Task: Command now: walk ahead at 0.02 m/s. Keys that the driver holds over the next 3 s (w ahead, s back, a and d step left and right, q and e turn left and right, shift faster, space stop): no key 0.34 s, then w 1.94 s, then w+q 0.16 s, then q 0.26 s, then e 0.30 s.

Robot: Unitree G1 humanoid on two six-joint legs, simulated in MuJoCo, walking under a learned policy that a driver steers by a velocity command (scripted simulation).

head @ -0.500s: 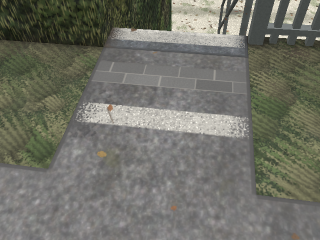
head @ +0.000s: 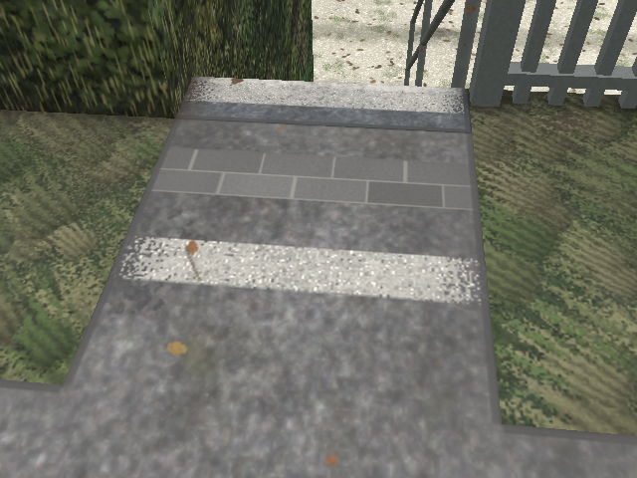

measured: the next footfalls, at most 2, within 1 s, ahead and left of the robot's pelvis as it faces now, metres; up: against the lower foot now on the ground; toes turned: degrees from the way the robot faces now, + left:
left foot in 0.64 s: +0.19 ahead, +0.11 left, +0.00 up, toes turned +4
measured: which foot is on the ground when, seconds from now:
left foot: down 0.00-0.42, up 0.44-0.62, down 0.64-1.00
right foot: down 0.00-0.64, up 0.66-1.00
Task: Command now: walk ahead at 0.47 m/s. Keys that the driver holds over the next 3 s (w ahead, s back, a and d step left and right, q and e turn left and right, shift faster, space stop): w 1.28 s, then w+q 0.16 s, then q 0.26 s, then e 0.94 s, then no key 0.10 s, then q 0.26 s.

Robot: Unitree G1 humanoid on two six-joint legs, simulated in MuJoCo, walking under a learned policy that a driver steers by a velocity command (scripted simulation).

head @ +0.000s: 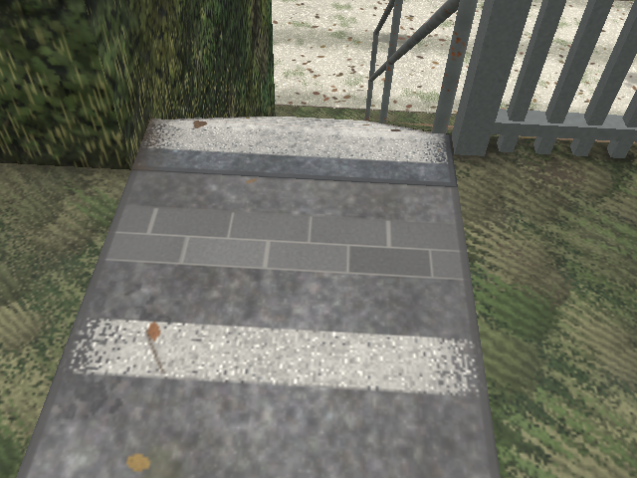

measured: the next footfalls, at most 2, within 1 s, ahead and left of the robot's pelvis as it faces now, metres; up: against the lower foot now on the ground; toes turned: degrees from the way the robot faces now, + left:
right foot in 0.16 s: +0.30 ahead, -0.14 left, +0.00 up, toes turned -2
left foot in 0.72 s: +0.60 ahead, +0.11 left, +0.00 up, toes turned +3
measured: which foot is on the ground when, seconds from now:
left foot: down 0.00-0.18, up 0.20-0.70, down 0.72-1.00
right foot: up 0.00-0.14, down 0.16-0.72, up 0.74-1.00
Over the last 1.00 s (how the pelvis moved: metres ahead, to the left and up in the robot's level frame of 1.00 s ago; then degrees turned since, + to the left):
0.26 0.03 0.01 1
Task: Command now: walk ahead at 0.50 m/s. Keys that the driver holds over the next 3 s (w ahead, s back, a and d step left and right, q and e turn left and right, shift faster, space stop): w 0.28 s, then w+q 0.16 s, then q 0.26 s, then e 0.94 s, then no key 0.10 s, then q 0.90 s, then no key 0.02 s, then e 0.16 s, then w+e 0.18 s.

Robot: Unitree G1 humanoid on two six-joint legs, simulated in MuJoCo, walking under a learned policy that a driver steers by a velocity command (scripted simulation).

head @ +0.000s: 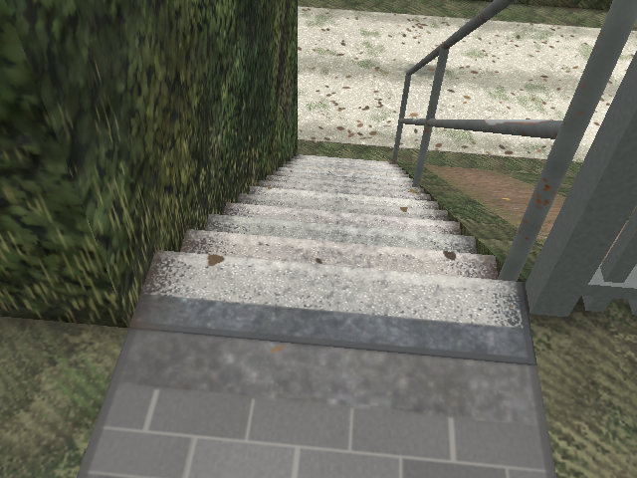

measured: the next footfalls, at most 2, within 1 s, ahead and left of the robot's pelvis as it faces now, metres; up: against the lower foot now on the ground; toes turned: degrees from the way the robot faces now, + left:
right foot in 0.28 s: +0.35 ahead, -0.16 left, +0.00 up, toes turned -3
left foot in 0.76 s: +0.51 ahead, +0.07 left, +0.00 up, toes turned +13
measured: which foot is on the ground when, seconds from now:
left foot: down 0.00-0.30, up 0.32-0.74, down 0.76-1.00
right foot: up 0.00-0.26, down 0.28-0.76, up 0.78-1.00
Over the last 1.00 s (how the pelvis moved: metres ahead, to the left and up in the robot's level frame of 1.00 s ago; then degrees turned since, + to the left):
0.57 0.03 0.01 0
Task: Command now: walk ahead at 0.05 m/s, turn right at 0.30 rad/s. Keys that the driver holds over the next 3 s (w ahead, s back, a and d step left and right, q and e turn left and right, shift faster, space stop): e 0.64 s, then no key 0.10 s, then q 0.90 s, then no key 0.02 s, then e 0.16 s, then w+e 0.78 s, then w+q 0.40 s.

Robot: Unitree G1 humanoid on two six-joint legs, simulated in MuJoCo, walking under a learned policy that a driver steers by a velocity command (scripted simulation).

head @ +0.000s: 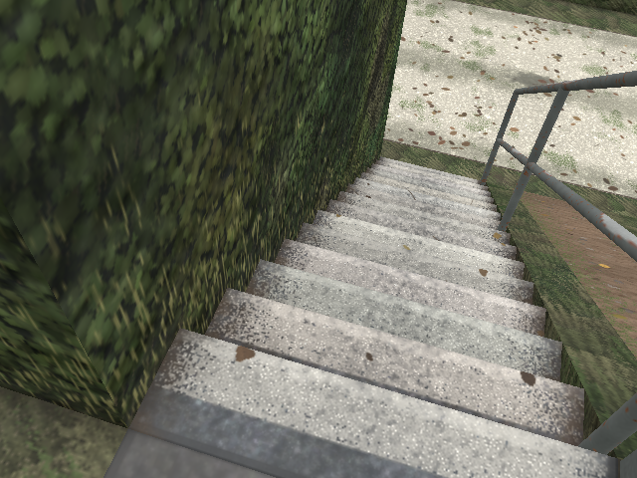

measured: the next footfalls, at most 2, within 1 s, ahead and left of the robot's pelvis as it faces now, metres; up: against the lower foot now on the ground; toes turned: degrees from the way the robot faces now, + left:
right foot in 0.22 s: +0.00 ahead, -0.15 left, +0.00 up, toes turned -11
left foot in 0.76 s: +0.11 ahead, +0.04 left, +0.00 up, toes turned -30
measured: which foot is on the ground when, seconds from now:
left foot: down 0.00-0.22, up 0.24-0.74, down 0.76-1.00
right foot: up 0.00-0.20, down 0.22-0.78, up 0.80-1.00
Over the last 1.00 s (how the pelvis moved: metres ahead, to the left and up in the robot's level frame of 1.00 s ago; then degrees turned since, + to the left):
0.41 -0.04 -0.01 8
